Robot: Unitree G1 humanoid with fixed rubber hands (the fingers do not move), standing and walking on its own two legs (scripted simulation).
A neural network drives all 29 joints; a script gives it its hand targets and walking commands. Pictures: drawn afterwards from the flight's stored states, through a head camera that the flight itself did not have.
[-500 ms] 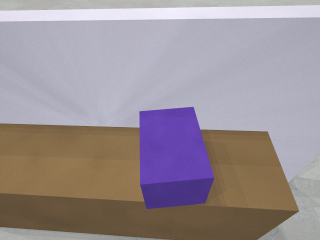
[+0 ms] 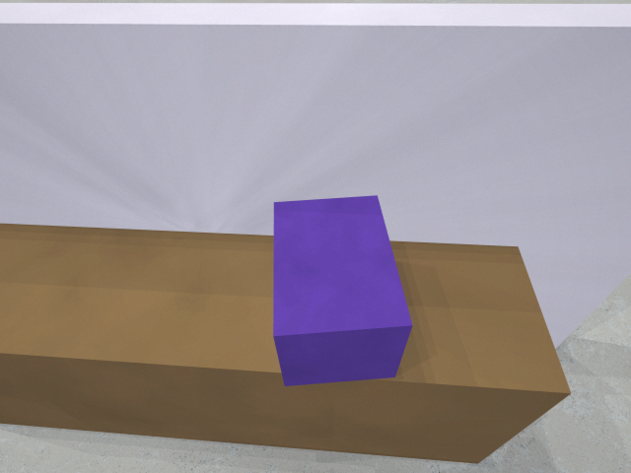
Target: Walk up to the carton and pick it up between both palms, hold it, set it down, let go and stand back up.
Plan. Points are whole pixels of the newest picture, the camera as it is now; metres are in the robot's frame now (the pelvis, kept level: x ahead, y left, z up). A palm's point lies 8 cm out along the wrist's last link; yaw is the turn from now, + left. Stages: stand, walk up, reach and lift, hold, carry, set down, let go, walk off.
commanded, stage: walk up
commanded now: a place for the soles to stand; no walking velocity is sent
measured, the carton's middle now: (332, 287) +0.48 +0.02 -0.13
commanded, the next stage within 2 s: reach and lift in 0.82 s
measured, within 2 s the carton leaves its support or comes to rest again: neither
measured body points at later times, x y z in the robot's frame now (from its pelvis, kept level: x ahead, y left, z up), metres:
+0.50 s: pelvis +0.01 +0.00 +0.00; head +0.03 -0.01 +0.45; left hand +0.12 +0.31 -0.12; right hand +0.10 -0.32 -0.13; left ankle +0.03 +0.14 -0.75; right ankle +0.02 -0.12 -0.75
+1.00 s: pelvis +0.00 -0.01 -0.02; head +0.06 +0.00 +0.42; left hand +0.19 +0.29 -0.12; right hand +0.16 -0.30 -0.13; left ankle +0.03 +0.14 -0.75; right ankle +0.02 -0.12 -0.75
